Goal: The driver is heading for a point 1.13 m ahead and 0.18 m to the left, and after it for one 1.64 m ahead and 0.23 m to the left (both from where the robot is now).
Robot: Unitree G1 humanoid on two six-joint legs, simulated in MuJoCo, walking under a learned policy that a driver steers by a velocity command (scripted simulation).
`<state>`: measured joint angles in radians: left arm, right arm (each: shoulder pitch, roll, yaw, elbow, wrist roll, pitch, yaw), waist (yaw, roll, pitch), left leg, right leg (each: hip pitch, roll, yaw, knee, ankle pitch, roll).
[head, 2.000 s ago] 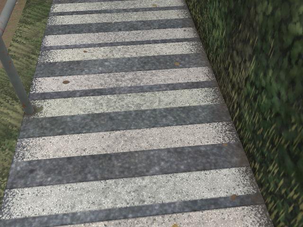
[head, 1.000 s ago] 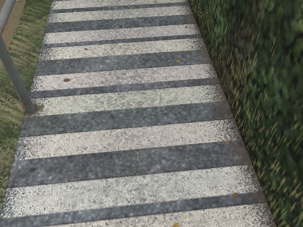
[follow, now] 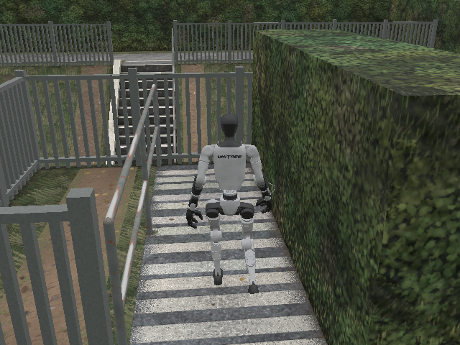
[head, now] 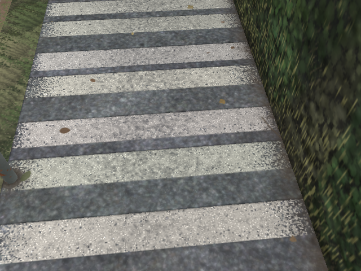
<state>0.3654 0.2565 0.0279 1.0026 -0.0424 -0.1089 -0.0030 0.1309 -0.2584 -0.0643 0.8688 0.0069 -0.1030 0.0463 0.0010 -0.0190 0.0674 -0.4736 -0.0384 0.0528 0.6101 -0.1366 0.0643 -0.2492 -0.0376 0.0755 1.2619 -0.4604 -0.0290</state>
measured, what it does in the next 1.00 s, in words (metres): walks ahead: right foot, then left foot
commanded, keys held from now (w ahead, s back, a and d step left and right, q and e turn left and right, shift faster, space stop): w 1.00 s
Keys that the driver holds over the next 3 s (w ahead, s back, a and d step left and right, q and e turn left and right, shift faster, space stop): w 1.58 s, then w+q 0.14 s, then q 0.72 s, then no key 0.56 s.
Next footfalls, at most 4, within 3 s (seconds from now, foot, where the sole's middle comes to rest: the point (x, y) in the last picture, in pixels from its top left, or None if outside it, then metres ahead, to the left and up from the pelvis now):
0.44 right None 0.41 -0.13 -0.75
1.00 left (149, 195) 0.73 0.15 -0.75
1.58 right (198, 137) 1.02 -0.05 -0.75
2.08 left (139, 102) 1.24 0.23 -0.75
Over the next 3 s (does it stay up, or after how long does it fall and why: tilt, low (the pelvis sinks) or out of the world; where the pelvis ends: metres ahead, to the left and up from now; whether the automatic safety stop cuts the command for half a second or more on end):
stays up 1.18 0.15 0.02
